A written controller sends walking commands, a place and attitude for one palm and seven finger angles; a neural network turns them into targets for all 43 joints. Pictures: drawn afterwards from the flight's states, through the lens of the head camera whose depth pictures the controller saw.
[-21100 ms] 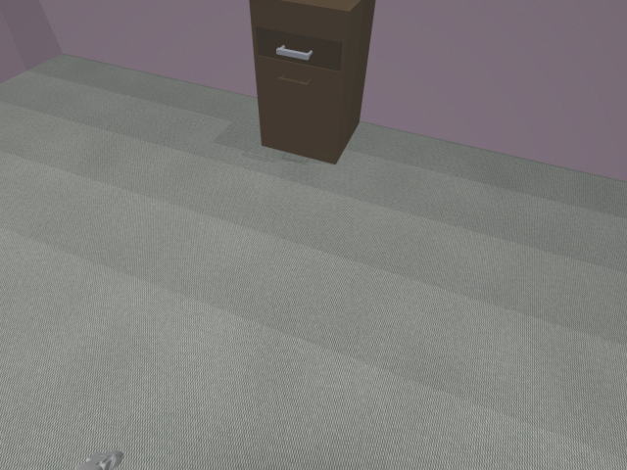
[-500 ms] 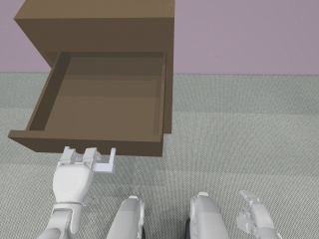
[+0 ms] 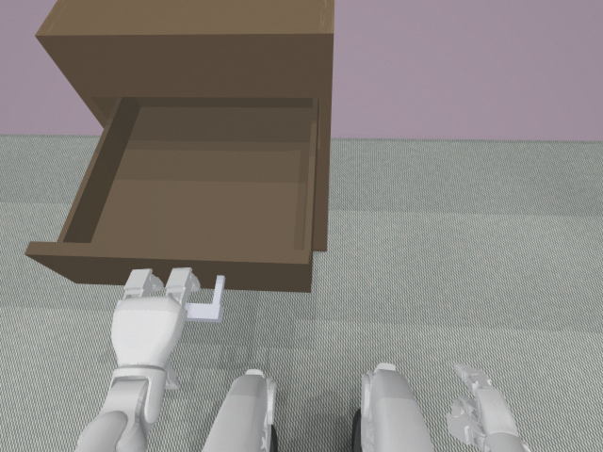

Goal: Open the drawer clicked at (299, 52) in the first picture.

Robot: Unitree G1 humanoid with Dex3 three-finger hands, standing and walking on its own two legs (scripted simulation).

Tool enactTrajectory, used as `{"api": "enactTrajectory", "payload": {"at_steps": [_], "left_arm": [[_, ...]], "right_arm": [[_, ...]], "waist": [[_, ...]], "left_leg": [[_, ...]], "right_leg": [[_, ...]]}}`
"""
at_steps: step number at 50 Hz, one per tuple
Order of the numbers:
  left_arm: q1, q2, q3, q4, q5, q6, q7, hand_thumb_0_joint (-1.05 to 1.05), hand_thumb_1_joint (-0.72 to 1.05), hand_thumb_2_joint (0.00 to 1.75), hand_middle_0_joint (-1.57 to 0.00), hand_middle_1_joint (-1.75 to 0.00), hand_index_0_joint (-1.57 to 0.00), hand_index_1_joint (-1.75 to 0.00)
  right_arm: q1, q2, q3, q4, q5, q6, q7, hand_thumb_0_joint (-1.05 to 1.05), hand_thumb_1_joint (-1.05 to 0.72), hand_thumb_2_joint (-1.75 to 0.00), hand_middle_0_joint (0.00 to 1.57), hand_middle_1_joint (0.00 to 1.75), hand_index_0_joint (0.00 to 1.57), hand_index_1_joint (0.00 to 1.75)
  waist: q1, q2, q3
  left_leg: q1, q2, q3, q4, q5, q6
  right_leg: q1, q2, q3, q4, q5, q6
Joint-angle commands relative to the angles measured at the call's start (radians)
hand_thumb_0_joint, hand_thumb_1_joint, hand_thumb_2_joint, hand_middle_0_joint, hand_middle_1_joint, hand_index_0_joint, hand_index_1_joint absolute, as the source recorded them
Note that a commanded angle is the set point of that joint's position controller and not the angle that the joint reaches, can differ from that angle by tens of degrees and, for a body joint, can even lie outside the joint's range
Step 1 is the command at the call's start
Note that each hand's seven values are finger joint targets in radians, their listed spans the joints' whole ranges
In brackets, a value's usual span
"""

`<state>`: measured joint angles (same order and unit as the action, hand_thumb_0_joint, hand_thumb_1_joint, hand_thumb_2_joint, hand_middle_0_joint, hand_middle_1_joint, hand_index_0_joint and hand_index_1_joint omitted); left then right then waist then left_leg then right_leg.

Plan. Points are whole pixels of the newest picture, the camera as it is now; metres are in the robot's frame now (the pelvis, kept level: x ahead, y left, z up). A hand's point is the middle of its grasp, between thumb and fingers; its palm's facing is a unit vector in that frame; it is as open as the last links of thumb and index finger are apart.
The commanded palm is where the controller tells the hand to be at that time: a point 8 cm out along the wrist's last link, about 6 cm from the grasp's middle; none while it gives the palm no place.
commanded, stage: lift the hand off the handle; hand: left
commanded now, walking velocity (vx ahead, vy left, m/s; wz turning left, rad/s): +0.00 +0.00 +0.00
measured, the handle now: (173, 296) +0.32 +0.21 -0.05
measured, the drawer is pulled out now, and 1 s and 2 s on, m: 0.30 0.30 0.30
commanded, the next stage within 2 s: none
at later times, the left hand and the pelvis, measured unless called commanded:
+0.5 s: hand (157, 325) +0.28 +0.21 -0.03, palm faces -0.06 -0.06 -1.00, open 13.6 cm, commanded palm +0.26 +0.21 +0.02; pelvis +0.01 +0.00 +0.03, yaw -1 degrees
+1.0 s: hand (141, 318) +0.28 +0.22 +0.01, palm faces -0.02 -0.07 -1.00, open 13.8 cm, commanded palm +0.26 +0.21 +0.06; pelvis +0.03 +0.00 +0.06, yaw -1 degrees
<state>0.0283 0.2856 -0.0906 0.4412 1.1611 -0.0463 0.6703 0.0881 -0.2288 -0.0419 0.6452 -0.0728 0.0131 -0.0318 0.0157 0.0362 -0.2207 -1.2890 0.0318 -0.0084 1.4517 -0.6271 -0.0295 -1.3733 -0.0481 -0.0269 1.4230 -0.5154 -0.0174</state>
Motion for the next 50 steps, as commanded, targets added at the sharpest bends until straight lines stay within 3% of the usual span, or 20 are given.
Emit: {"api": "enactTrajectory", "payload": {"at_steps": [1, 10, 11, 13, 16, 20, 25, 26, 28, 32, 38, 44, 46, 50], "left_arm": [[-0.117, 0.140, 0.073, -0.196, -0.016, 0.014, 0.034, 0.00, -0.50, 0.30, -0.30, -1.20, -0.30, -1.20], [-0.065, 0.162, 0.102, -0.229, -0.019, -0.001, 0.037, 0.00, -0.50, 0.30, -0.30, -1.20, -0.30, -1.20], [-0.067, 0.139, 0.078, -0.224, -0.018, 0.000, 0.038, 0.00, -0.50, 0.30, -0.30, -1.20, -0.30, -1.20], [-0.055, 0.147, 0.084, -0.234, -0.020, 0.003, 0.040, 0.00, -0.50, 0.30, -0.30, -1.20, -0.30, -1.20], [-0.049, 0.136, 0.076, -0.224, -0.023, 0.016, 0.038, 0.00, -0.50, 0.30, -0.30, -1.20, -0.30, -1.20], [-0.056, 0.150, 0.081, -0.255, -0.022, 0.021, 0.031, 0.00, -0.50, 0.30, -0.30, -1.20, -0.30, -1.20], [0.005, 0.151, 0.088, -0.286, -0.030, 0.016, 0.025, 0.00, -0.50, 0.30, -0.30, -1.20, -0.30, -1.20], [0.031, 0.139, 0.082, -0.269, -0.031, 0.020, 0.024, 0.00, -0.50, 0.30, -0.30, -1.20, -0.30, -1.20], [0.029, 0.135, 0.075, -0.289, -0.030, 0.018, 0.022, 0.00, -0.50, 0.30, -0.30, -1.20, -0.30, -1.20], [0.090, 0.138, 0.083, -0.279, -0.029, 0.034, 0.013, 0.00, -0.50, 0.30, -0.30, -1.20, -0.30, -1.20], [0.089, 0.116, 0.046, -0.334, -0.035, 0.035, -0.009, 0.00, -0.50, 0.30, -0.30, -1.20, -0.30, -1.20], [0.117, 0.138, 0.069, -0.342, -0.030, 0.034, -0.012, 0.00, -0.50, 0.30, -0.30, -1.20, -0.30, -1.20], [0.147, 0.142, 0.081, -0.347, -0.027, 0.037, -0.008, 0.00, -0.50, 0.30, -0.30, -1.20, -0.30, -1.20], [0.116, 0.129, 0.061, -0.362, -0.037, 0.049, -0.014, 0.00, -0.50, 0.30, -0.30, -1.20, -0.30, -1.20]], "right_arm": [[-0.001, -0.116, -0.044, -0.130, 0.009, -0.036, -0.015, 0.00, -0.90, -0.90, 0.20, 0.30, 0.20, 0.30], [-0.004, -0.117, -0.040, -0.138, 0.006, -0.036, -0.019, 0.00, -0.90, -0.90, 0.20, 0.30, 0.20, 0.30], [0.000, -0.114, -0.041, -0.135, 0.006, -0.035, -0.016, 0.00, -0.90, -0.90, 0.20, 0.30, 0.20, 0.30], [-0.001, -0.116, -0.041, -0.138, 0.006, -0.035, -0.013, 0.00, -0.90, -0.90, 0.20, 0.30, 0.20, 0.30], [0.001, -0.117, -0.041, -0.140, 0.008, -0.032, -0.010, 0.00, -0.90, -0.90, 0.20, 0.30, 0.20, 0.30], [-0.002, -0.121, -0.040, -0.151, 0.006, -0.031, -0.012, 0.00, -0.90, -0.90, 0.20, 0.30, 0.20, 0.30], [0.004, -0.119, -0.040, -0.162, 0.006, -0.030, -0.010, 0.00, -0.90, -0.90, 0.20, 0.30, 0.20, 0.30], [0.005, -0.116, -0.039, -0.164, 0.007, -0.028, -0.008, 0.00, -0.90, -0.90, 0.20, 0.30, 0.20, 0.30], [0.002, -0.118, -0.038, -0.167, 0.006, -0.027, -0.005, 0.00, -0.90, -0.90, 0.20, 0.30, 0.20, 0.30], [0.004, -0.119, -0.036, -0.175, 0.007, -0.018, 0.001, 0.00, -0.90, -0.90, 0.20, 0.30, 0.20, 0.30], [0.006, -0.118, -0.034, -0.192, 0.006, -0.015, 0.005, 0.00, -0.90, -0.90, 0.20, 0.30, 0.20, 0.30], [0.013, -0.117, -0.031, -0.204, 0.005, -0.004, 0.009, 0.00, -0.90, -0.90, 0.20, 0.30, 0.20, 0.30], [0.017, -0.116, -0.031, -0.213, 0.005, -0.002, 0.010, 0.00, -0.90, -0.90, 0.20, 0.30, 0.20, 0.30], [0.017, -0.120, -0.030, -0.220, 0.007, 0.001, 0.013, 0.00, -0.90, -0.90, 0.20, 0.30, 0.20, 0.30]], "waist": [[-0.031, -0.051, -0.386], [-0.019, -0.022, -0.360], [-0.029, -0.029, -0.352], [-0.022, -0.011, -0.349], [-0.032, -0.032, -0.328], [-0.025, -0.006, -0.337], [-0.020, -0.016, -0.340], [-0.026, -0.039, -0.324], [-0.025, -0.013, -0.309], [-0.019, -0.032, -0.289], [-0.027, -0.018, -0.282], [-0.023, -0.035, -0.247], [-0.016, -0.025, -0.264], [-0.029, -0.030, -0.232]], "left_leg": [[0.238, -0.046, 0.031, -0.221, 0.197, 0.058], [0.283, -0.045, 0.031, -0.260, 0.219, 0.055], [0.288, -0.044, 0.032, -0.263, 0.218, 0.056], [0.298, -0.045, 0.034, -0.272, 0.220, 0.055], [0.309, -0.043, 0.034, -0.287, 0.218, 0.056], [0.341, -0.044, 0.034, -0.308, 0.240, 0.056], [0.379, -0.043, 0.035, -0.325, 0.275, 0.055], [0.375, -0.045, 0.038, -0.327, 0.265, 0.055], [0.385, -0.043, 0.039, -0.335, 0.264, 0.055], [0.398, -0.043, 0.039, -0.352, 0.282, 0.053], [0.448, -0.041, 0.033, -0.379, 0.298, 0.054], [0.455, -0.041, 0.034, -0.399, 0.289, 0.053], [0.476, -0.043, 0.037, -0.407, 0.314, 0.053], [0.496, -0.040, 0.033, -0.428, 0.309, 0.055]], "right_leg": [[0.365, 0.041, 0.006, -0.261, 0.114, -0.020], [0.391, 0.047, 0.001, -0.289, 0.125, -0.027], [0.390, 0.047, -0.002, -0.295, 0.125, -0.024], [0.401, 0.047, -0.001, -0.304, 0.130, -0.026], [0.412, 0.048, -0.004, -0.322, 0.130, -0.024], [0.435, 0.048, -0.004, -0.333, 0.154, -0.026], [0.471, 0.051, -0.007, -0.347, 0.200, -0.027], [0.476, 0.051, -0.007, -0.357, 0.193, -0.023], [0.474, 0.051, -0.006, -0.366, 0.197, -0.025], [0.500, 0.055, -0.006, -0.377, 0.225, -0.027], [0.512, 0.057, -0.013, -0.398, 0.237, -0.027], [0.532, 0.057, -0.014, -0.418, 0.231, -0.027], [0.545, 0.059, -0.016, -0.416, 0.251, -0.028], [0.553, 0.059, -0.017, -0.442, 0.249, -0.029]]}}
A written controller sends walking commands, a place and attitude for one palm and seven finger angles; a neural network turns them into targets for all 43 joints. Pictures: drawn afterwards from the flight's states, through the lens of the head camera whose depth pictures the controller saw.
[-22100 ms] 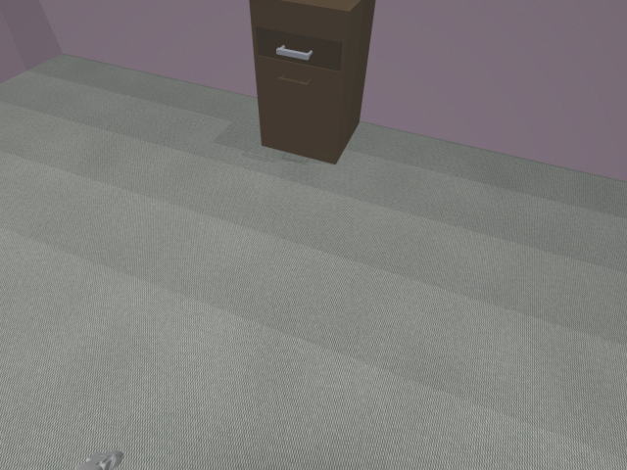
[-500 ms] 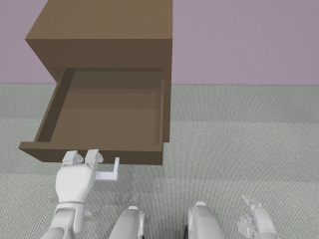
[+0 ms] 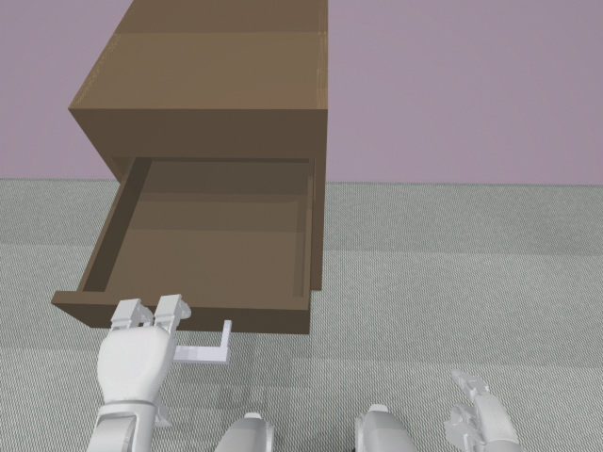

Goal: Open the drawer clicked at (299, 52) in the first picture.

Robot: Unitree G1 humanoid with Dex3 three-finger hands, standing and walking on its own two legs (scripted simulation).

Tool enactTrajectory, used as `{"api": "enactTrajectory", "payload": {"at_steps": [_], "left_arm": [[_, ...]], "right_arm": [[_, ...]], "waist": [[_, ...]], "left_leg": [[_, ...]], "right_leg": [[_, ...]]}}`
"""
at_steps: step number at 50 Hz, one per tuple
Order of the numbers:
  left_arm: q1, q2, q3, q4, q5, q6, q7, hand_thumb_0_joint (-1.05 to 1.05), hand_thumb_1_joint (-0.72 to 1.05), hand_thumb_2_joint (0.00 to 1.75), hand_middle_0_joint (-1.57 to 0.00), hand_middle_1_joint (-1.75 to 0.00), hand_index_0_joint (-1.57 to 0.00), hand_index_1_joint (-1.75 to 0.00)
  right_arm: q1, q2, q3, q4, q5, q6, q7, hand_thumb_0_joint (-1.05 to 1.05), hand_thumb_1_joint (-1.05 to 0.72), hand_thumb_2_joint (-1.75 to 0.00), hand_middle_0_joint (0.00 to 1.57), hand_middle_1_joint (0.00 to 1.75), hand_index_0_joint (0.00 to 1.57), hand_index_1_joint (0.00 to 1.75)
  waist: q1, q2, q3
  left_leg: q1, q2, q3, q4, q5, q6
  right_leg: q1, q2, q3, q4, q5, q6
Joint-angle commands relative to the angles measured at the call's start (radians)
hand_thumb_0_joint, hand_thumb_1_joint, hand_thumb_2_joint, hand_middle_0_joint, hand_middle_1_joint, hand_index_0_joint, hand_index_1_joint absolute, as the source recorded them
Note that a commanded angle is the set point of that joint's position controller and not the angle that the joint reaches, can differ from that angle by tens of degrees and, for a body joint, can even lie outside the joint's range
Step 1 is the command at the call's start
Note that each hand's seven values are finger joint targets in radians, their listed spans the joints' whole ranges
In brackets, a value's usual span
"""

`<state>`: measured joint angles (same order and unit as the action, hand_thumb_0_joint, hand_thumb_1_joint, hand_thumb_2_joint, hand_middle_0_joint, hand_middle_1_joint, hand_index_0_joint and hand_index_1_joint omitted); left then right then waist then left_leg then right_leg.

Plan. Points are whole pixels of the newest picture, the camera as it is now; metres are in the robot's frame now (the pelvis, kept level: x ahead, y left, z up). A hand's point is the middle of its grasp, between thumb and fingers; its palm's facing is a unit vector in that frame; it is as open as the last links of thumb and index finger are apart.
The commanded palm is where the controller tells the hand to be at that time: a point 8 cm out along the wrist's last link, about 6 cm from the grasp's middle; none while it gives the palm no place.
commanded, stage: lift the hand off the handle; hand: left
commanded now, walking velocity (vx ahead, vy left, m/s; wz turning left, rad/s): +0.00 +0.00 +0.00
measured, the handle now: (184, 340) +0.29 +0.21 -0.11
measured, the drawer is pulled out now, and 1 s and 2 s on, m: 0.30 0.30 0.30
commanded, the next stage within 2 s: draw the hand back to the body in 1.22 s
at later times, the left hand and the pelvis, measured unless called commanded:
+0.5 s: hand (145, 356) +0.24 +0.22 -0.01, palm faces -0.01 -0.09 -1.00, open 13.8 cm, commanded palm +0.22 +0.21 +0.04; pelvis +0.01 +0.00 +0.02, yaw +0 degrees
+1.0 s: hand (133, 351) +0.24 +0.22 +0.03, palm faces +0.00 -0.10 -1.00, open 13.8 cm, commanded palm +0.22 +0.21 +0.08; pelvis +0.02 +0.00 +0.04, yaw +0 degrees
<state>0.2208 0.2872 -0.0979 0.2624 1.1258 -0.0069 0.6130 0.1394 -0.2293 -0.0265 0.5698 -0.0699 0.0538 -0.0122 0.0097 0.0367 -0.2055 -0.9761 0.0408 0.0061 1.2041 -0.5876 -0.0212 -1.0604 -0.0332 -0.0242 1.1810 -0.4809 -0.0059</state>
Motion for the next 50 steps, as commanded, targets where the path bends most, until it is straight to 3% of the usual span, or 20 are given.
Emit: {"api": "enactTrajectory", "payload": {"at_steps": [1, 4, 9, 12, 13, 18, 19, 24, 26, 27, 30, 34, 36, 37, 40, 42, 43, 44, 46, 50], "left_arm": [[-0.068, 0.127, 0.065, -0.195, -0.004, 0.009, 0.040, 0.00, -0.50, 0.30, -0.30, -1.20, -0.30, -1.20], [0.004, 0.128, 0.069, -0.212, -0.012, 0.012, 0.028, 0.00, -0.50, 0.30, -0.30, -1.20, -0.30, -1.20], [0.010, 0.137, 0.076, -0.214, -0.016, 0.010, 0.017, 0.00, -0.50, 0.30, -0.30, -1.20, -0.30, -1.20], [-0.027, 0.151, 0.083, -0.234, -0.013, 0.001, 0.012, 0.00, -0.50, 0.30, -0.30, -1.20, -0.30, -1.20], [-0.016, 0.151, 0.085, -0.246, -0.014, -0.003, 0.013, 0.00, -0.50, 0.30, -0.30, -1.20, -0.30, -1.20], [-0.018, 0.142, 0.072, -0.272, -0.023, -0.004, 0.007, 0.00, -0.50, 0.30, -0.30, -1.20, -0.30, -1.20], [0.011, 0.142, 0.074, -0.279, -0.025, -0.003, 0.007, 0.00, -0.50, 0.30, -0.30, -1.20, -0.30, -1.20], [0.063, 0.133, 0.067, -0.281, -0.034, 0.014, -0.006, 0.00, -0.50, 0.30, -0.30, -1.20, -0.30, -1.20], [0.053, 0.158, 0.090, -0.282, -0.031, 0.016, -0.011, 0.00, -0.50, 0.30, -0.30, -1.20, -0.30, -1.20], [0.056, 0.153, 0.085, -0.283, -0.031, 0.017, -0.014, 0.00, -0.50, 0.30, -0.30, -1.20, -0.30, -1.20], [0.008, 0.141, 0.057, -0.324, -0.032, 0.015, -0.021, 0.00, -0.50, 0.30, -0.30, -1.20, -0.30, -1.20], [0.075, 0.125, 0.047, -0.331, -0.038, 0.014, -0.028, 0.00, -0.50, 0.30, -0.30, -1.20, -0.30, -1.20], [0.081, 0.157, 0.080, -0.332, -0.032, 0.016, -0.028, 0.00, -0.50, 0.30, -0.30, -1.20, -0.30, -1.20], [0.066, 0.124, 0.045, -0.333, -0.031, 0.020, -0.032, 0.00, -0.50, 0.30, -0.30, -1.20, -0.30, -1.20], [0.073, 0.164, 0.085, -0.345, -0.035, 0.022, -0.033, 0.00, -0.50, 0.30, -0.30, -1.20, -0.30, -1.20], [0.079, 0.128, 0.048, -0.367, -0.038, 0.022, -0.040, 0.00, -0.50, 0.30, -0.30, -1.20, -0.30, -1.20], [0.068, 0.158, 0.075, -0.361, -0.039, 0.024, -0.040, 0.00, -0.50, 0.30, -0.30, -1.20, -0.30, -1.20], [0.074, 0.153, 0.072, -0.358, -0.041, 0.025, -0.044, 0.00, -0.50, 0.30, -0.30, -1.20, -0.30, -1.20], [0.052, 0.160, 0.075, -0.373, -0.042, 0.025, -0.052, 0.00, -0.50, 0.30, -0.30, -1.20, -0.30, -1.20], [0.066, 0.156, 0.068, -0.404, -0.055, 0.018, -0.070, 0.00, -0.50, 0.30, -0.30, -1.20, -0.30, -1.20]], "right_arm": [[-0.032, -0.117, -0.045, -0.145, 0.005, -0.040, -0.005, 0.00, -0.90, -0.90, 0.20, 0.30, 0.20, 0.30], [-0.030, -0.116, -0.046, -0.157, 0.007, -0.039, -0.004, 0.00, -0.90, -0.90, 0.20, 0.30, 0.20, 0.30], [-0.025, -0.118, -0.042, -0.162, 0.009, -0.034, -0.001, 0.00, -0.90, -0.90, 0.20, 0.30, 0.20, 0.30], [-0.027, -0.120, -0.044, -0.161, 0.007, -0.035, -0.003, 0.00, -0.90, -0.90, 0.20, 0.30, 0.20, 0.30], [-0.020, -0.118, -0.043, -0.164, 0.006, -0.037, 0.000, 0.00, -0.90, -0.90, 0.20, 0.30, 0.20, 0.30], [-0.020, -0.118, -0.045, -0.168, 0.006, -0.037, 0.004, 0.00, -0.90, -0.90, 0.20, 0.30, 0.20, 0.30], [-0.022, -0.117, -0.047, -0.173, 0.008, -0.037, 0.004, 0.00, -0.90, -0.90, 0.20, 0.30, 0.20, 0.30], [-0.020, -0.118, -0.044, -0.185, 0.013, -0.031, 0.009, 0.00, -0.90, -0.90, 0.20, 0.30, 0.20, 0.30], [-0.016, -0.118, -0.039, -0.184, 0.013, -0.029, 0.009, 0.00, -0.90, -0.90, 0.20, 0.30, 0.20, 0.30], [-0.021, -0.118, -0.042, -0.187, 0.016, -0.027, 0.007, 0.00, -0.90, -0.90, 0.20, 0.30, 0.20, 0.30], [-0.019, -0.118, -0.041, -0.191, 0.014, -0.029, 0.010, 0.00, -0.90, -0.90, 0.20, 0.30, 0.20, 0.30], [-0.021, -0.113, -0.041, -0.203, 0.017, -0.027, 0.017, 0.00, -0.90, -0.90, 0.20, 0.30, 0.20, 0.30], [-0.014, -0.113, -0.037, -0.203, 0.015, -0.024, 0.019, 0.00, -0.90, -0.90, 0.20, 0.30, 0.20, 0.30], [-0.025, -0.113, -0.039, -0.204, 0.017, -0.023, 0.019, 0.00, -0.90, -0.90, 0.20, 0.30, 0.20, 0.30], [-0.020, -0.116, -0.037, -0.210, 0.018, -0.021, 0.019, 0.00, -0.90, -0.90, 0.20, 0.30, 0.20, 0.30], [-0.025, -0.111, -0.039, -0.213, 0.020, -0.022, 0.022, 0.00, -0.90, -0.90, 0.20, 0.30, 0.20, 0.30], [-0.021, -0.112, -0.035, -0.211, 0.019, -0.021, 0.023, 0.00, -0.90, -0.90, 0.20, 0.30, 0.20, 0.30], [-0.028, -0.113, -0.036, -0.211, 0.021, -0.020, 0.021, 0.00, -0.90, -0.90, 0.20, 0.30, 0.20, 0.30], [-0.022, -0.113, -0.035, -0.210, 0.019, -0.021, 0.021, 0.00, -0.90, -0.90, 0.20, 0.30, 0.20, 0.30], [-0.030, -0.113, -0.036, -0.215, 0.023, -0.023, 0.020, 0.00, -0.90, -0.90, 0.20, 0.30, 0.20, 0.30]], "waist": [[-0.018, -0.015, -0.271], [-0.006, -0.020, -0.264], [-0.013, -0.049, -0.216], [-0.014, -0.012, -0.208], [-0.012, -0.013, -0.231], [-0.018, -0.020, -0.217], [-0.010, -0.008, -0.218], [-0.009, -0.040, -0.187], [-0.006, -0.038, -0.192], [-0.004, -0.032, -0.160], [-0.011, 0.001, -0.175], [-0.003, -0.020, -0.159], [0.003, -0.037, -0.168], [-0.006, -0.017, -0.137], [0.006, -0.031, -0.140], [0.002, -0.009, -0.141], [0.003, -0.030, -0.143], [0.004, -0.036, -0.119], [-0.001, -0.040, -0.142], [0.005, -0.011, -0.125]], "left_leg": [[0.193, -0.050, 0.024, -0.181, 0.279, 0.047], [0.208, -0.051, 0.025, -0.195, 0.302, 0.045], [0.205, -0.049, 0.022, -0.218, 0.280, 0.046], [0.221, -0.050, 0.026, -0.224, 0.272, 0.047], [0.235, -0.050, 0.027, -0.228, 0.284, 0.047], [0.258, -0.049, 0.024, -0.247, 0.289, 0.046], [0.269, -0.050, 0.023, -0.252, 0.300, 0.046], [0.280, -0.049, 0.023, -0.280, 0.309, 0.045], [0.286, -0.050, 0.025, -0.293, 0.311, 0.044], [0.286, -0.050, 0.024, -0.299, 0.298, 0.044], [0.328, -0.047, 0.021, -0.314, 0.318, 0.045], [0.342, -0.047, 0.022, -0.329, 0.326, 0.045], [0.345, -0.049, 0.022, -0.339, 0.341, 0.042], [0.350, -0.045, 0.021, -0.341, 0.328, 0.043], [0.356, -0.048, 0.021, -0.354, 0.334, 0.043], [0.377, -0.046, 0.024, -0.360, 0.339, 0.043], [0.374, -0.049, 0.024, -0.365, 0.333, 0.043], [0.367, -0.048, 0.022, -0.371, 0.321, 0.044], [0.386, -0.050, 0.027, -0.374, 0.330, 0.045], [0.408, -0.047, 0.024, -0.393, 0.349, 0.044]], "right_leg": [[0.255, 0.043, -0.016, -0.201, 0.226, -0.038], [0.291, 0.045, -0.015, -0.211, 0.268, -0.040], [0.304, 0.043, -0.018, -0.235, 0.248, -0.038], [0.299, 0.043, -0.011, -0.245, 0.236, -0.039], [0.305, 0.043, -0.012, -0.245, 0.241, -0.038], [0.315, 0.045, -0.015, -0.262, 0.237, -0.037], [0.328, 0.045, -0.018, -0.263, 0.250, -0.040], [0.370, 0.046, -0.019, -0.290, 0.275, -0.038], [0.385, 0.046, -0.012, -0.297, 0.274, -0.037], [0.381, 0.047, -0.016, -0.304, 0.262, -0.039], [0.379, 0.045, -0.016, -0.314, 0.262, -0.042], [0.404, 0.046, -0.019, -0.331, 0.274, -0.041], [0.417, 0.049, -0.017, -0.328, 0.285, -0.040], [0.408, 0.047, -0.018, -0.339, 0.281, -0.042], [0.439, 0.046, -0.010, -0.349, 0.295, -0.043], [0.441, 0.044, -0.013, -0.357, 0.301, -0.042], [0.444, 0.044, -0.009, -0.361, 0.287, -0.040], [0.452, 0.044, -0.012, -0.367, 0.283, -0.040], [0.460, 0.042, -0.002, -0.376, 0.293, -0.037], [0.482, 0.040, -0.002, -0.388, 0.313, -0.042]]}}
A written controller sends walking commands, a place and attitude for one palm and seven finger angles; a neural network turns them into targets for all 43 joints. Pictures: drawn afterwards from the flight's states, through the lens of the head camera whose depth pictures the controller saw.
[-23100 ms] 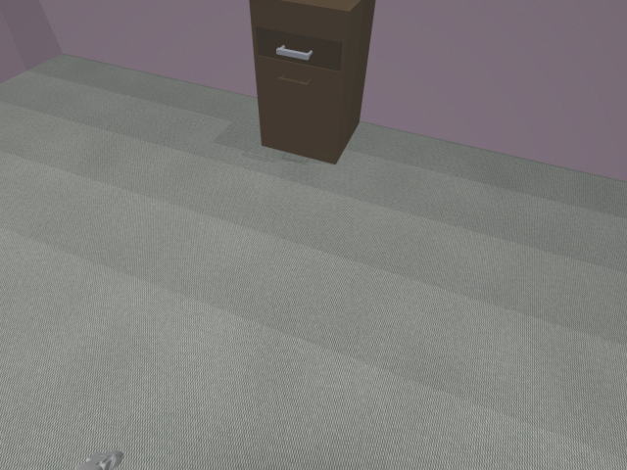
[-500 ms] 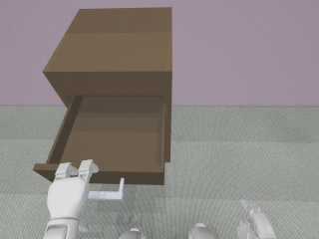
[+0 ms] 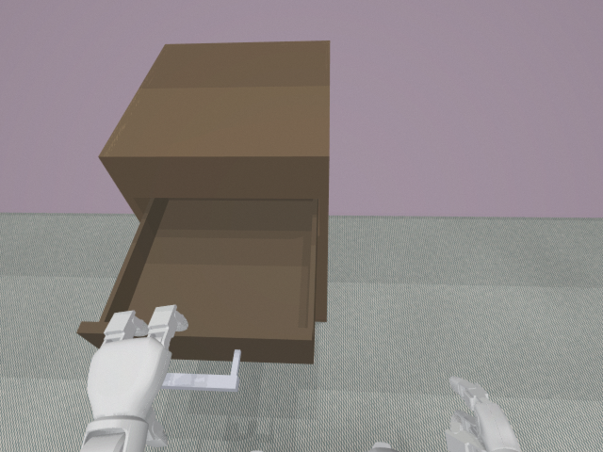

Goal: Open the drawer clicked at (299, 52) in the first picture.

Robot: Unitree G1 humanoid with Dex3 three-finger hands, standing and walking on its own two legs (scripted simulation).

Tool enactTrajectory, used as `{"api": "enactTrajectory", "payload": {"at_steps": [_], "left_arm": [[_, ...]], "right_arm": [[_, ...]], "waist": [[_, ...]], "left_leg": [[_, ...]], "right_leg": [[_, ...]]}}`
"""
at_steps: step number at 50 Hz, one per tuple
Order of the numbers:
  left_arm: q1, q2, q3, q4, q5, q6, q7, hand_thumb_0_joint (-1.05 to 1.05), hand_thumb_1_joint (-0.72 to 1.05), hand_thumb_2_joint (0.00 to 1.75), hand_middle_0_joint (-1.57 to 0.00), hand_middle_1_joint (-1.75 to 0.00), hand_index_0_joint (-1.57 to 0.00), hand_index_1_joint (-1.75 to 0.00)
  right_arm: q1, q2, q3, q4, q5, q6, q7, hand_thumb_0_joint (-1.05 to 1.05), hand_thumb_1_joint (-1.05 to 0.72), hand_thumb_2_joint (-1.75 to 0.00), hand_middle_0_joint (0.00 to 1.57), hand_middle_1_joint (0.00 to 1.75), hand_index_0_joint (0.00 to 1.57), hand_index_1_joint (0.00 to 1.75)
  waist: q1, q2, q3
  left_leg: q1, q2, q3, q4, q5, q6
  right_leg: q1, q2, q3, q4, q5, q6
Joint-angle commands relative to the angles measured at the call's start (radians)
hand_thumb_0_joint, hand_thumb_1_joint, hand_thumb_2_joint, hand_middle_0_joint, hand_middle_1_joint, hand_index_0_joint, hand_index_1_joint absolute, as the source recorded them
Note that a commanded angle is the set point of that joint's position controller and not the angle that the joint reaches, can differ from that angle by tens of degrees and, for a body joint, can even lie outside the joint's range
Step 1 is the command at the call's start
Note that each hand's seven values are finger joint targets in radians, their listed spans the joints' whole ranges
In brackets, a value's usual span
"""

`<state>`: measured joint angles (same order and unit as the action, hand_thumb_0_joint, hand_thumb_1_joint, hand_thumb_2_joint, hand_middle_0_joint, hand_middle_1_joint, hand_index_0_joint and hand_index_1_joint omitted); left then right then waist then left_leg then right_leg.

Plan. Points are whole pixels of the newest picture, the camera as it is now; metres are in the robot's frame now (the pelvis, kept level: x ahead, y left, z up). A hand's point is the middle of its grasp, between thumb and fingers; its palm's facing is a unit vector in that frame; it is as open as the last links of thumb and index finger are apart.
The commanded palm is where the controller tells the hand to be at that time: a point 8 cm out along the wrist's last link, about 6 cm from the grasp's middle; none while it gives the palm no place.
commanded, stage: lift the hand off the handle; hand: left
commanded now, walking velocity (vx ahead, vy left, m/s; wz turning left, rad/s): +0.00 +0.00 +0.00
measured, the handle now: (197, 368) +0.27 +0.21 -0.15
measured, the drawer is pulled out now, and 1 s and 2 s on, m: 0.30 0.30 0.30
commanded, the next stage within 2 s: draw the hand back to the body in 0.22 s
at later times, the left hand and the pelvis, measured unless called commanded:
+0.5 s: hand (137, 374) +0.21 +0.22 +0.02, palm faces +0.06 -0.09 -0.99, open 13.8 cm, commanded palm +0.19 +0.22 +0.07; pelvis +0.00 +0.00 +0.01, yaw +0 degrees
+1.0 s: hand (93, 364) +0.20 +0.24 +0.09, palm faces +0.17 -0.57 -0.81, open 13.8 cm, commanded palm +0.17 +0.25 +0.15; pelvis +0.01 +0.01 +0.03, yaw +1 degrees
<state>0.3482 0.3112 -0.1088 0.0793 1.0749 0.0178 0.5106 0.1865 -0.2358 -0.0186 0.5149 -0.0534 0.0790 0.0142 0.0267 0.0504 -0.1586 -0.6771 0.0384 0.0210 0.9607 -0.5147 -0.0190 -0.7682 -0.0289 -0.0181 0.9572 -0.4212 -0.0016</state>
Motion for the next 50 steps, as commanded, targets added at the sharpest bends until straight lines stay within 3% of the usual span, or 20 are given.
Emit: {"api": "enactTrajectory", "payload": {"at_steps": [1, 2, 5, 12, 15, 16, 18, 21, 26, 29, 31, 32, 40, 41, 45, 46, 47, 48, 49, 50], "left_arm": [[-0.042, 0.129, 0.078, -0.223, -0.001, -0.008, 0.029, 0.00, -0.50, 0.30, -0.30, -1.20, -0.30, -1.20], [-0.038, 0.112, 0.060, -0.218, -0.005, -0.008, 0.024, 0.00, -0.50, 0.30, -0.30, -1.20, -0.30, -1.20], [-0.009, 0.151, 0.102, -0.231, -0.010, -0.012, 0.019, 0.00, -0.50, 0.30, -0.30, -1.20, -0.30, -1.20], [-0.010, 0.117, 0.072, -0.227, 0.004, -0.022, 0.018, 0.00, -0.50, 0.30, -0.30, -1.20, -0.30, -1.20], [-0.036, 0.153, 0.105, -0.242, 0.012, -0.032, 0.027, 0.00, -0.50, 0.30, -0.30, -1.20, -0.30, -1.20], [-0.017, 0.143, 0.102, -0.251, 0.012, -0.034, 0.030, 0.00, -0.50, 0.30, -0.30, -1.20, -0.30, -1.20], [-0.040, 0.189, 0.138, -0.304, 0.010, -0.039, 0.033, 0.00, -0.50, 0.30, -0.30, -1.20, -0.30, -1.20], [0.004, 0.187, 0.144, -0.338, -0.007, -0.023, 0.031, 0.00, -0.50, 0.30, -0.30, -1.20, -0.30, -1.20], [0.077, 0.171, 0.132, -0.333, -0.053, 0.010, -0.027, 0.00, -0.50, 0.30, -0.30, -1.20, -0.30, -1.20], [0.084, 0.198, 0.143, -0.360, -0.070, 0.007, -0.072, 0.00, -0.50, 0.30, -0.30, -1.20, -0.30, -1.20], [0.070, 0.228, 0.168, -0.393, -0.073, -0.004, -0.093, 0.00, -0.50, 0.30, -0.30, -1.20, -0.30, -1.20], [0.049, 0.223, 0.158, -0.410, -0.078, -0.016, -0.102, 0.00, -0.50, 0.30, -0.30, -1.20, -0.30, -1.20], [0.094, 0.277, 0.241, -0.487, -0.101, -0.062, -0.124, 0.00, -0.50, 0.30, -0.30, -1.20, -0.30, -1.20], [0.111, 0.286, 0.255, -0.490, -0.103, -0.061, -0.127, 0.00, -0.50, 0.30, -0.30, -1.20, -0.30, -1.20], [0.147, 0.295, 0.275, -0.514, -0.131, -0.051, -0.155, 0.00, -0.50, 0.30, -0.30, -1.20, -0.30, -1.20], [0.144, 0.304, 0.277, -0.536, -0.131, -0.053, -0.164, 0.00, -0.50, 0.30, -0.30, -1.20, -0.30, -1.20], [0.123, -0.102, 0.142, -0.453, -0.867, -0.039, -0.252, 0.00, -0.47, 0.32, -0.30, -1.18, -0.30, -1.18], [0.090, 0.036, 0.211, -0.514, -0.916, -0.062, -0.278, 0.00, -0.43, 0.33, -0.29, -1.15, -0.29, -1.15], [0.118, 0.115, 0.288, -0.590, -0.982, -0.088, -0.286, 0.00, -0.40, 0.34, -0.29, -1.13, -0.29, -1.13], [0.114, 0.129, 0.307, -0.578, -1.009, -0.094, -0.294, 0.00, -0.36, 0.36, -0.29, -1.11, -0.29, -1.11]], "right_arm": [[-0.071, -0.102, -0.043, -0.161, 0.004, -0.050, -0.003, 0.00, -0.90, -0.90, 0.20, 0.30, 0.20, 0.30], [-0.077, -0.102, -0.046, -0.161, 0.007, -0.049, -0.005, 0.00, -0.90, -0.90, 0.20, 0.30, 0.20, 0.30], [-0.082, -0.104, -0.043, -0.167, 0.007, -0.050, -0.003, 0.00, -0.90, -0.90, 0.20, 0.30, 0.20, 0.30], [-0.088, -0.102, -0.047, -0.166, 0.008, -0.047, 0.007, 0.00, -0.90, -0.90, 0.20, 0.30, 0.20, 0.30], [-0.085, -0.104, -0.046, -0.167, 0.001, -0.048, 0.004, 0.00, -0.90, -0.90, 0.20, 0.30, 0.20, 0.30], [-0.080, -0.099, -0.045, -0.170, -0.001, -0.050, 0.007, 0.00, -0.90, -0.90, 0.20, 0.30, 0.20, 0.30], [-0.083, -0.100, -0.044, -0.171, 0.000, -0.048, 0.002, 0.00, -0.90, -0.90, 0.20, 0.30, 0.20, 0.30], [-0.091, -0.094, -0.041, -0.173, 0.003, -0.049, 0.001, 0.00, -0.90, -0.90, 0.20, 0.30, 0.20, 0.30], [-0.109, -0.098, -0.035, -0.172, 0.019, -0.052, -0.002, 0.00, -0.90, -0.90, 0.20, 0.30, 0.20, 0.30], [-0.117, -0.098, -0.033, -0.177, 0.025, -0.058, -0.012, 0.00, -0.90, -0.90, 0.20, 0.30, 0.20, 0.30], [-0.113, -0.098, -0.026, -0.177, 0.022, -0.059, -0.015, 0.00, -0.90, -0.90, 0.20, 0.30, 0.20, 0.30], [-0.119, -0.098, -0.032, -0.176, 0.023, -0.060, -0.019, 0.00, -0.90, -0.90, 0.20, 0.30, 0.20, 0.30], [-0.110, -0.096, -0.035, -0.180, 0.021, -0.066, -0.015, 0.00, -0.90, -0.90, 0.20, 0.30, 0.20, 0.30], [-0.105, -0.094, -0.030, -0.180, 0.020, -0.066, -0.013, 0.00, -0.90, -0.90, 0.20, 0.30, 0.20, 0.30], [-0.120, -0.096, -0.032, -0.185, 0.031, -0.065, -0.020, 0.00, -0.90, -0.90, 0.20, 0.30, 0.20, 0.30], [-0.115, -0.098, -0.027, -0.181, 0.026, -0.065, -0.017, 0.00, -0.90, -0.90, 0.20, 0.30, 0.20, 0.30], [-0.037, -0.029, -0.022, -0.205, 0.084, -0.126, -0.055, 0.00, -0.90, -0.90, 0.20, 0.30, 0.20, 0.30], [-0.036, -0.060, -0.014, -0.196, 0.091, -0.174, -0.079, 0.00, -0.90, -0.90, 0.20, 0.30, 0.20, 0.30], [-0.048, -0.068, -0.003, -0.194, 0.081, -0.190, -0.110, 0.00, -0.90, -0.90, 0.20, 0.30, 0.20, 0.30], [-0.067, -0.067, 0.013, -0.177, 0.075, -0.207, -0.131, 0.00, -0.90, -0.90, 0.20, 0.30, 0.20, 0.30]], "waist": [[-0.010, -0.038, -0.195], [-0.012, -0.036, -0.156], [0.003, -0.048, -0.159], [-0.005, -0.052, -0.124], [0.002, -0.057, -0.144], [0.005, -0.058, -0.188], [0.012, -0.020, -0.193], [0.015, -0.004, -0.195], [0.013, -0.089, -0.134], [0.023, -0.079, -0.077], [0.025, -0.084, -0.090], [0.023, -0.051, -0.053], [0.039, -0.023, -0.051], [0.044, -0.032, -0.083], [0.048, -0.031, -0.036], [0.051, -0.022, -0.075], [-0.056, -0.048, -0.009], [-0.022, -0.046, -0.048], [-0.002, -0.076, -0.049], [0.003, -0.087, -0.004]], "left_leg": [[0.121, -0.046, 0.012, -0.150, 0.288, 0.042], [0.114, -0.044, 0.008, -0.154, 0.281, 0.041], [0.117, -0.044, 0.009, -0.165, 0.288, 0.041], [0.111, -0.043, 0.009, -0.167, 0.267, 0.038], [0.113, -0.046, 0.008, -0.162, 0.268, 0.039], [0.125, -0.050, 0.014, -0.158, 0.270, 0.039], [0.146, -0.052, 0.013, -0.162, 0.280, 0.037], [0.173, -0.050, 0.012, -0.177, 0.307, 0.037], [0.161, -0.042, 0.011, -0.218, 0.295, 0.043], [0.168, -0.042, 0.011, -0.246, 0.258, 0.048], [0.191, -0.045, 0.011, -0.263, 0.259, 0.049], [0.201, -0.042, 0.011, -0.269, 0.250, 0.050], [0.259, -0.037, 0.003, -0.296, 0.289, 0.042], [0.268, -0.041, 0.005, -0.298, 0.300, 0.043], [0.272, -0.035, 0.002, -0.320, 0.320, 0.043], [0.294, -0.036, 0.005, -0.321, 0.343, 0.044], [0.431, -0.001, -0.012, -0.362, 0.337, 0.067], [0.458, -0.002, -0.011, -0.375, 0.361, 0.066], [0.454, -0.007, -0.009, -0.394, 0.399, 0.062], [0.441, -0.014, -0.014, -0.415, 0.397, 0.056]], "right_leg": [[0.194, 0.038, -0.010, -0.163, 0.256, -0.043], [0.193, 0.038, -0.014, -0.169, 0.260, -0.045], [0.221, 0.036, -0.005, -0.178, 0.276, -0.046], [0.195, 0.038, -0.005, -0.181, 0.257, -0.046], [0.198, 0.036, 0.003, -0.175, 0.253, -0.048], [0.198, 0.034, 0.007, -0.174, 0.242, -0.045], [0.203, 0.032, 0.013, -0.177, 0.245, -0.049], [0.228, 0.032, 0.007, -0.185, 0.263, -0.049], [0.293, 0.026, 0.003, -0.231, 0.292, -0.033], [0.315, 0.018, 0.008, -0.268, 0.257, -0.030], [0.320, 0.016, 0.010, -0.282, 0.230, -0.028], [0.313, 0.014, 0.013, -0.293, 0.224, -0.031], [0.326, 0.016, 0.006, -0.314, 0.219, -0.037], [0.337, 0.015, 0.000, -0.311, 0.221, -0.033], [0.373, 0.012, -0.001, -0.333, 0.265, -0.031], [0.381, 0.010, -0.001, -0.329, 0.280, -0.028], [0.503, 0.016, -0.053, -0.334, 0.280, -0.023], [0.531, 0.005, -0.050, -0.349, 0.283, -0.012], [0.568, -0.004, -0.059, -0.370, 0.318, -0.007], [0.569, -0.009, -0.065, -0.389, 0.319, -0.005]]}}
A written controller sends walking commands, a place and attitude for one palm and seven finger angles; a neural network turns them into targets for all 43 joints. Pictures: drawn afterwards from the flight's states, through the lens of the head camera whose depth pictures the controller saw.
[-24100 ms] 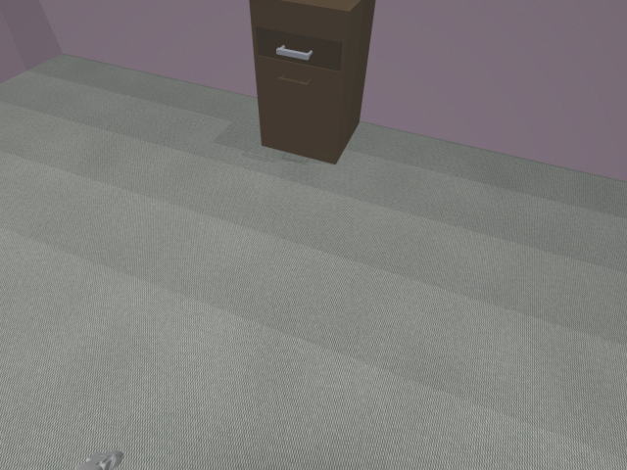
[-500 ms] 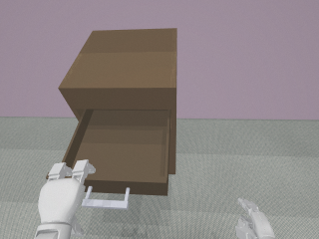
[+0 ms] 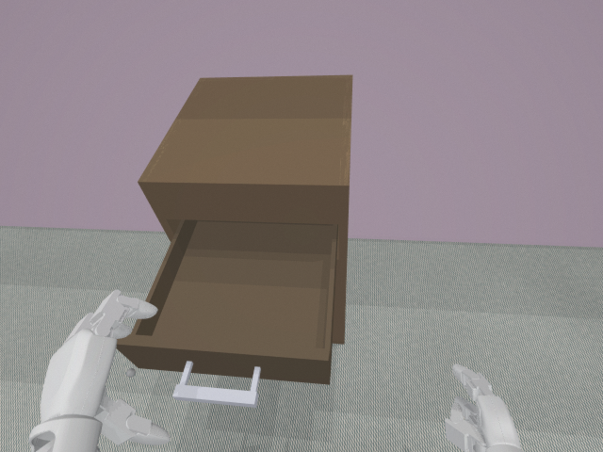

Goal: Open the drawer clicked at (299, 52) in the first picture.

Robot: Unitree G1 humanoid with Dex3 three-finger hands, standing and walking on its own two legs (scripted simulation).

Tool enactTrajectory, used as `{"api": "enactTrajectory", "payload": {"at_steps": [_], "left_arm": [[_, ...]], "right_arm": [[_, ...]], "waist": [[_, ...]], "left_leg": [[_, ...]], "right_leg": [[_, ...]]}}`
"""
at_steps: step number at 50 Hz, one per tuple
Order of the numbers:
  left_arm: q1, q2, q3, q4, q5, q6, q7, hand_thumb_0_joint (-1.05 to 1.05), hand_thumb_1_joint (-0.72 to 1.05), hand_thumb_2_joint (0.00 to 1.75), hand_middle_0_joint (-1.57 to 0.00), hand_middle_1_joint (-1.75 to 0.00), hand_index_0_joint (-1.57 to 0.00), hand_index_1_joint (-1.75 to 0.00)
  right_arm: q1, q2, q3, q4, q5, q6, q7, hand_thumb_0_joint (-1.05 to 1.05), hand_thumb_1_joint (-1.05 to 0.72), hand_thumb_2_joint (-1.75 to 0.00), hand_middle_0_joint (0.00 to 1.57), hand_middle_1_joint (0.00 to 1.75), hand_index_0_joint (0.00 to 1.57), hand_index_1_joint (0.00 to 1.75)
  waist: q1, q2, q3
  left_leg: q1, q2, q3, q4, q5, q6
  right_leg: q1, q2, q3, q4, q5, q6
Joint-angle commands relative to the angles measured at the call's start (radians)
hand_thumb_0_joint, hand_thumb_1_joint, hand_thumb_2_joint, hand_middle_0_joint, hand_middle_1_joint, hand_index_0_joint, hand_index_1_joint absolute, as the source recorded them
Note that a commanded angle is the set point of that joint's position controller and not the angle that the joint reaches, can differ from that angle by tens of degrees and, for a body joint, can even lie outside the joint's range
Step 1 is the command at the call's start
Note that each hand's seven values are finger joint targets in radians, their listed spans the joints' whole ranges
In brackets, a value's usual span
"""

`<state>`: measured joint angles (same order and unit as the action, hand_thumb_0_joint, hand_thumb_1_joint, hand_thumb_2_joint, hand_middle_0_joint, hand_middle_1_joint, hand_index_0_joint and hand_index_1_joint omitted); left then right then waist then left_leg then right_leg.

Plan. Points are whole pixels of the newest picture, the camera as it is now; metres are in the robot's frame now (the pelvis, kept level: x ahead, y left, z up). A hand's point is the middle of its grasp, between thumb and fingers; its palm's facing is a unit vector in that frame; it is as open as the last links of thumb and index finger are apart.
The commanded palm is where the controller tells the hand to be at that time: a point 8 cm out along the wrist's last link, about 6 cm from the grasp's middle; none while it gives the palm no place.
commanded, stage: draw the hand back to the body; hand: left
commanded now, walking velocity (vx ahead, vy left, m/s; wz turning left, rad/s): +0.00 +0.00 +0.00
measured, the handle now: (219, 383) +0.26 +0.20 -0.19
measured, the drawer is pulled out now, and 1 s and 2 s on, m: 0.30 0.30 0.30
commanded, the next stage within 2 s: step back with the hand held close in 0.92 s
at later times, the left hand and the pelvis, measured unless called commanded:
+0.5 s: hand (76, 328) +0.20 +0.24 +0.16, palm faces +0.39 -0.83 -0.41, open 10.6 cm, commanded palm +0.15 +0.28 +0.19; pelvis +0.02 +0.00 +0.02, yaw +1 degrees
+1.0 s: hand (45, 331) +0.18 +0.25 +0.19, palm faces +0.44 -0.80 -0.40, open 7.5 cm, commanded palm +0.13 +0.28 +0.20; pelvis +0.01 +0.00 +0.03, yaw +1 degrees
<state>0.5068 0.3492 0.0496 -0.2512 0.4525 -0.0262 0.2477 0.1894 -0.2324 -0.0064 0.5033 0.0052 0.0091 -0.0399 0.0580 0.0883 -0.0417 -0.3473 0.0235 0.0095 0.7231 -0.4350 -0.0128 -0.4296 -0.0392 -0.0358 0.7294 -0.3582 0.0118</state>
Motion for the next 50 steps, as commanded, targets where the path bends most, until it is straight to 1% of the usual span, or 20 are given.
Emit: {"api": "enactTrajectory", "payload": {"at_steps": [1, 2, 3, 5, 10, 13, 15, 19, 24, 25, 27, 31, 33, 36, 38, 40, 43, 45, 49, 50], "left_arm": [[-0.076, 0.074, 0.133, -0.304, -0.405, -0.063, -0.042, 0.00, -0.32, 0.37, -0.29, -1.09, -0.29, -1.09], [-0.075, 0.068, 0.132, -0.302, -0.422, -0.065, -0.047, 0.00, -0.29, 0.39, -0.29, -1.07, -0.29, -1.07], [-0.086, 0.065, 0.131, -0.331, -0.431, -0.069, -0.054, 0.00, -0.26, 0.40, -0.28, -1.04, -0.28, -1.04], [-0.078, 0.096, 0.183, -0.327, -0.445, -0.070, -0.061, 0.00, -0.18, 0.43, -0.28, -1.00, -0.28, -1.00], [-0.017, 0.078, 0.219, -0.335, -0.466, -0.088, -0.087, 0.00, -0.01, 0.51, -0.26, -0.88, -0.26, -0.88], [0.003, 0.062, 0.221, -0.359, -0.477, -0.098, -0.100, 0.00, 0.09, 0.55, -0.26, -0.82, -0.26, -0.82], [0.007, 0.060, 0.231, -0.364, -0.478, -0.101, -0.105, 0.00, 0.17, 0.58, -0.25, -0.77, -0.25, -0.77], [0.011, 0.089, 0.269, -0.423, -0.478, -0.112, -0.100, 0.00, 0.31, 0.64, -0.24, -0.68, -0.24, -0.68], [-0.008, 0.116, 0.309, -0.474, -0.480, -0.116, -0.094, 0.00, 0.48, 0.72, -0.23, -0.57, -0.23, -0.57], [-0.017, 0.127, 0.324, -0.479, -0.479, -0.113, -0.094, 0.00, 0.51, 0.74, -0.23, -0.55, -0.23, -0.55], [-0.004, 0.116, 0.328, -0.451, -0.486, -0.114, -0.093, 0.00, 0.58, 0.76, -0.22, -0.50, -0.22, -0.50], [-0.040, 0.144, 0.373, -0.477, -0.492, -0.123, -0.093, 0.00, 0.73, 0.82, -0.21, -0.41, -0.21, -0.41], [-0.008, 0.098, 0.337, -0.433, -0.494, -0.118, -0.101, 0.00, 0.80, 0.86, -0.21, -0.37, -0.21, -0.37], [-0.031, 0.098, 0.328, -0.423, -0.493, -0.117, -0.105, 0.00, 0.90, 0.90, -0.20, -0.30, -0.20, -0.30], [-0.022, 0.110, 0.341, -0.429, -0.495, -0.120, -0.104, 0.00, 0.90, 0.90, -0.20, -0.30, -0.20, -0.30], [-0.040, 0.137, 0.365, -0.471, -0.491, -0.124, -0.102, 0.00, 0.90, 0.90, -0.20, -0.30, -0.20, -0.30], [-0.023, 0.129, 0.354, -0.482, -0.493, -0.125, -0.098, 0.00, 0.90, 0.90, -0.20, -0.30, -0.20, -0.30], [-0.031, 0.147, 0.372, -0.489, -0.490, -0.123, -0.096, 0.00, 0.90, 0.90, -0.20, -0.30, -0.20, -0.30], [-0.037, 0.127, 0.354, -0.452, -0.492, -0.123, -0.092, 0.00, 0.90, 0.90, -0.20, -0.30, -0.20, -0.30], [-0.044, 0.131, 0.360, -0.445, -0.493, -0.121, -0.094, 0.00, 0.90, 0.90, -0.20, -0.30, -0.20, -0.30]], "right_arm": [[-0.063, -0.068, 0.011, -0.161, 0.014, -0.160, -0.088, 0.00, -0.90, -0.90, 0.20, 0.30, 0.20, 0.30], [-0.061, -0.070, 0.010, -0.146, 0.011, -0.175, -0.095, 0.00, -0.90, -0.90, 0.20, 0.30, 0.20, 0.30], [-0.063, -0.064, 0.016, -0.141, 0.010, -0.195, -0.095, 0.00, -0.90, -0.90, 0.20, 0.30, 0.20, 0.30], [-0.068, -0.066, 0.015, -0.111, 0.004, -0.212, -0.094, 0.00, -0.90, -0.90, 0.20, 0.30, 0.20, 0.30], [-0.082, -0.055, 0.012, -0.085, 0.001, -0.234, -0.076, 0.00, -0.90, -0.90, 0.20, 0.30, 0.20, 0.30], [-0.089, -0.055, 0.007, -0.084, 0.001, -0.235, -0.064, 0.00, -0.90, -0.90, 0.20, 0.30, 0.20, 0.30], [-0.100, -0.060, 0.002, -0.075, 0.000, -0.235, -0.062, 0.00, -0.90, -0.90, 0.20, 0.30, 0.20, 0.30], [-0.098, -0.062, -0.004, -0.069, -0.002, -0.237, -0.058, 0.00, -0.90, -0.90, 0.20, 0.30, 0.20, 0.30], [-0.103, -0.063, -0.006, -0.062, -0.001, -0.237, -0.058, 0.00, -0.90, -0.90, 0.20, 0.30, 0.20, 0.30], [-0.115, -0.065, -0.006, -0.057, 0.001, -0.238, -0.057, 0.00, -0.90, -0.90, 0.20, 0.30, 0.20, 0.30], [-0.109, -0.060, -0.006, -0.054, 0.003, -0.233, -0.058, 0.00, -0.90, -0.90, 0.20, 0.30, 0.20, 0.30], [-0.121, -0.059, -0.004, -0.056, 0.004, -0.230, -0.059, 0.00, -0.90, -0.90, 0.20, 0.30, 0.20, 0.30], [-0.124, -0.060, -0.007, -0.052, 0.005, -0.224, -0.053, 0.00, -0.90, -0.90, 0.20, 0.30, 0.20, 0.30], [-0.135, -0.063, -0.006, -0.053, 0.006, -0.220, -0.051, 0.00, -0.90, -0.90, 0.20, 0.30, 0.20, 0.30], [-0.136, -0.065, -0.009, -0.058, 0.004, -0.216, -0.051, 0.00, -0.90, -0.90, 0.20, 0.30, 0.20, 0.30], [-0.142, -0.069, -0.007, -0.058, 0.001, -0.219, -0.053, 0.00, -0.90, -0.90, 0.20, 0.30, 0.20, 0.30], [-0.134, -0.062, -0.007, -0.060, 0.002, -0.223, -0.053, 0.00, -0.90, -0.90, 0.20, 0.30, 0.20, 0.30], [-0.141, -0.066, -0.007, -0.055, 0.001, -0.225, -0.055, 0.00, -0.90, -0.90, 0.20, 0.30, 0.20, 0.30], [-0.135, -0.063, -0.007, -0.050, 0.003, -0.225, -0.057, 0.00, -0.90, -0.90, 0.20, 0.30, 0.20, 0.30], [-0.144, -0.066, -0.009, -0.048, 0.004, -0.226, -0.060, 0.00, -0.90, -0.90, 0.20, 0.30, 0.20, 0.30]], "waist": [[-0.030, -0.098, -0.113], [-0.035, -0.079, -0.059], [-0.029, -0.059, -0.047], [-0.021, -0.016, 0.013], [-0.010, -0.001, 0.016], [-0.011, -0.056, -0.006], [-0.012, -0.039, -0.005], [-0.007, -0.041, -0.064], [-0.005, -0.033, -0.068], [-0.003, 0.010, -0.051], [-0.004, -0.048, -0.027], [0.002, -0.025, -0.017], [-0.001, -0.049, 0.004], [-0.003, -0.032, 0.027], [0.001, -0.067, 0.005], [0.003, -0.008, -0.023], [0.003, -0.040, -0.038], [0.004, 0.008, -0.032], [0.001, -0.046, 0.010], [-0.001, -0.034, 0.022]], "left_leg": [[0.133, -0.002, -0.001, -0.200, 0.353, 0.048], [0.131, 0.000, -0.006, -0.217, 0.360, 0.041], [0.139, 0.000, -0.008, -0.235, 0.370, 0.038], [0.134, -0.006, -0.008, -0.258, 0.377, 0.031], [0.165, -0.002, 0.000, -0.299, 0.430, 0.019], [0.184, 0.002, 0.003, -0.309, 0.454, 0.022], [0.195, 0.000, 0.010, -0.313, 0.464, 0.023], [0.228, 0.002, 0.008, -0.317, 0.508, 0.024], [0.245, 0.004, 0.002, -0.320, 0.548, 0.022], [0.245, 0.001, 0.004, -0.322, 0.543, 0.018], [0.241, 0.007, 0.001, -0.329, 0.525, 0.018], [0.232, 0.004, -0.003, -0.340, 0.491, 0.017], [0.225, 0.008, -0.003, -0.344, 0.490, 0.017], [0.211, 0.004, -0.003, -0.354, 0.440, 0.020], [0.215, 0.005, -0.007, -0.356, 0.431, 0.022], [0.226, 0.000, -0.004, -0.355, 0.435, 0.019], [0.227, 0.002, -0.007, -0.351, 0.451, 0.020], [0.231, -0.003, -0.003, -0.351, 0.441, 0.018], [0.220, 0.001, -0.004, -0.359, 0.392, 0.021], [0.219, 0.000, -0.003, -0.362, 0.370, 0.021]], "right_leg": [[0.239, -0.010, -0.049, -0.172, 0.284, -0.014], [0.234, -0.009, -0.058, -0.188, 0.285, -0.018], [0.243, -0.017, -0.058, -0.204, 0.283, -0.017], [0.256, -0.013, -0.059, -0.245, 0.293, -0.026], [0.310, -0.004, -0.057, -0.281, 0.339, -0.029], [0.331, -0.001, -0.056, -0.288, 0.364, -0.022], [0.336, 0.001, -0.052, -0.303, 0.380, -0.023], [0.364, -0.001, -0.050, -0.300, 0.410, -0.019], [0.371, 0.000, -0.052, -0.303, 0.430, -0.019], [0.364, 0.003, -0.045, -0.314, 0.423, -0.023], [0.353, 0.005, -0.053, -0.312, 0.406, -0.019], [0.358, 0.005, -0.045, -0.321, 0.384, -0.023], [0.348, 0.007, -0.049, -0.321, 0.376, -0.021], [0.338, 0.007, -0.042, -0.337, 0.338, -0.022], [0.347, 0.009, -0.042, -0.333, 0.329, -0.022], [0.356, 0.009, -0.037, -0.339, 0.332, -0.024], [0.369, 0.007, -0.040, -0.328, 0.348, -0.023], [0.359, 0.011, -0.034, -0.344, 0.341, -0.025], [0.332, 0.011, -0.037, -0.353, 0.289, -0.021], [0.323, 0.013, -0.031, -0.371, 0.267, -0.022]]}}
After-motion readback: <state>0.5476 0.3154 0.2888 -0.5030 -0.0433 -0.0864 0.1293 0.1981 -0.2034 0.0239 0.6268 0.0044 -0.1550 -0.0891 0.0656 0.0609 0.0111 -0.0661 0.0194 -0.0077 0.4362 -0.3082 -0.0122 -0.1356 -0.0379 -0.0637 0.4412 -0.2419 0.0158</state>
